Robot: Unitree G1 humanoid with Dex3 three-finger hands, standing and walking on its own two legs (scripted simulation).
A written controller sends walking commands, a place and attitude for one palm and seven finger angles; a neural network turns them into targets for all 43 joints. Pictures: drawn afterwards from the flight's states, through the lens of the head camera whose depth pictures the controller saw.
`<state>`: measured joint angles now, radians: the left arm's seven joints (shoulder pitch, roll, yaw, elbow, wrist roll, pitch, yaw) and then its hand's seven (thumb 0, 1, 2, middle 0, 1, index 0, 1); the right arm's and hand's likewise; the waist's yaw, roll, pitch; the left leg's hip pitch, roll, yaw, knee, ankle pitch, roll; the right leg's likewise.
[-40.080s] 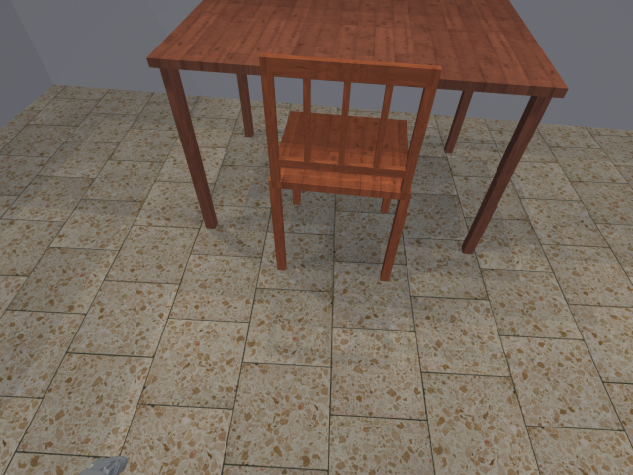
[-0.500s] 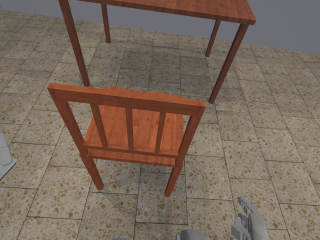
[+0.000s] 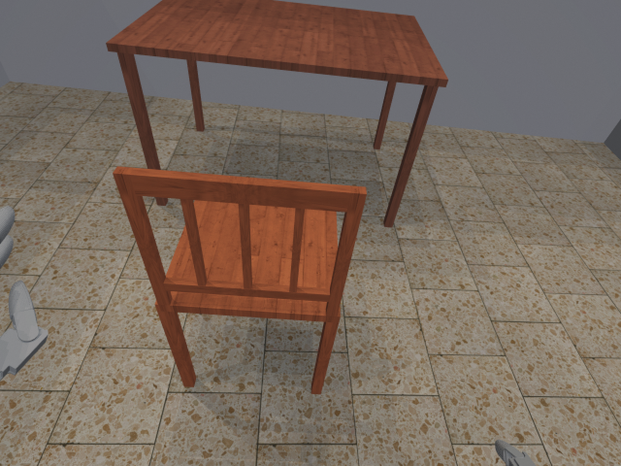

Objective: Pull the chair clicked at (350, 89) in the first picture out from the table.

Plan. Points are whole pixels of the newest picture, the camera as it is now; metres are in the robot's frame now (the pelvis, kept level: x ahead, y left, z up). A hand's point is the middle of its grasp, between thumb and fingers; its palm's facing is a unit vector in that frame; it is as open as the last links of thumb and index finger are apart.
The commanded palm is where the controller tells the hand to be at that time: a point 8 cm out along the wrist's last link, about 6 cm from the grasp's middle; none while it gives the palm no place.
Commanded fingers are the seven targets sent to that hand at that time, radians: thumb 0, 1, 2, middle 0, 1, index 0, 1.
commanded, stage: stop stepping back and stand still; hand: left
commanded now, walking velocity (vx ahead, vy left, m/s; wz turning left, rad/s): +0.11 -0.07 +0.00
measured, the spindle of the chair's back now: (246, 248) +0.55 +0.14 -0.09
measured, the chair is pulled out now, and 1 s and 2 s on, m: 0.67 0.67 0.67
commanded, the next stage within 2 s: let the arm hang, fingers relaxed in 0.26 s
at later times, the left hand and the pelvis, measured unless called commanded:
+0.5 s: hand (130, 418) +0.20 +0.23 -0.04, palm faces +0.17 -0.92 -0.35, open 7.4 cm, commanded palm none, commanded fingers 0.00 0.90 0.90 -0.20 -0.30 -0.20 -0.30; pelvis +0.01 +0.00 -0.01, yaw +2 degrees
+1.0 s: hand out of the picture +0.00 +0.19 -0.16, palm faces +0.03 -0.96 -0.26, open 7.3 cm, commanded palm none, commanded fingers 0.00 0.90 0.90 -0.20 -0.30 -0.20 -0.30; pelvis +0.00 -0.01 +0.00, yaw +2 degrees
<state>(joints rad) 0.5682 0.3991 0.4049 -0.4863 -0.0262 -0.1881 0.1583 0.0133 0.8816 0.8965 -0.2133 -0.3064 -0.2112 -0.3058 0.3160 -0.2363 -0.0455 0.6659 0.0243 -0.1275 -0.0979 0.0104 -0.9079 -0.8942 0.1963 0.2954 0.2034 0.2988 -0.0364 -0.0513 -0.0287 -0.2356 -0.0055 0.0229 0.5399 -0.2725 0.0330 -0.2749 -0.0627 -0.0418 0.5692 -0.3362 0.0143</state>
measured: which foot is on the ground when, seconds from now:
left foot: down 0.00-1.00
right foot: down 0.00-1.00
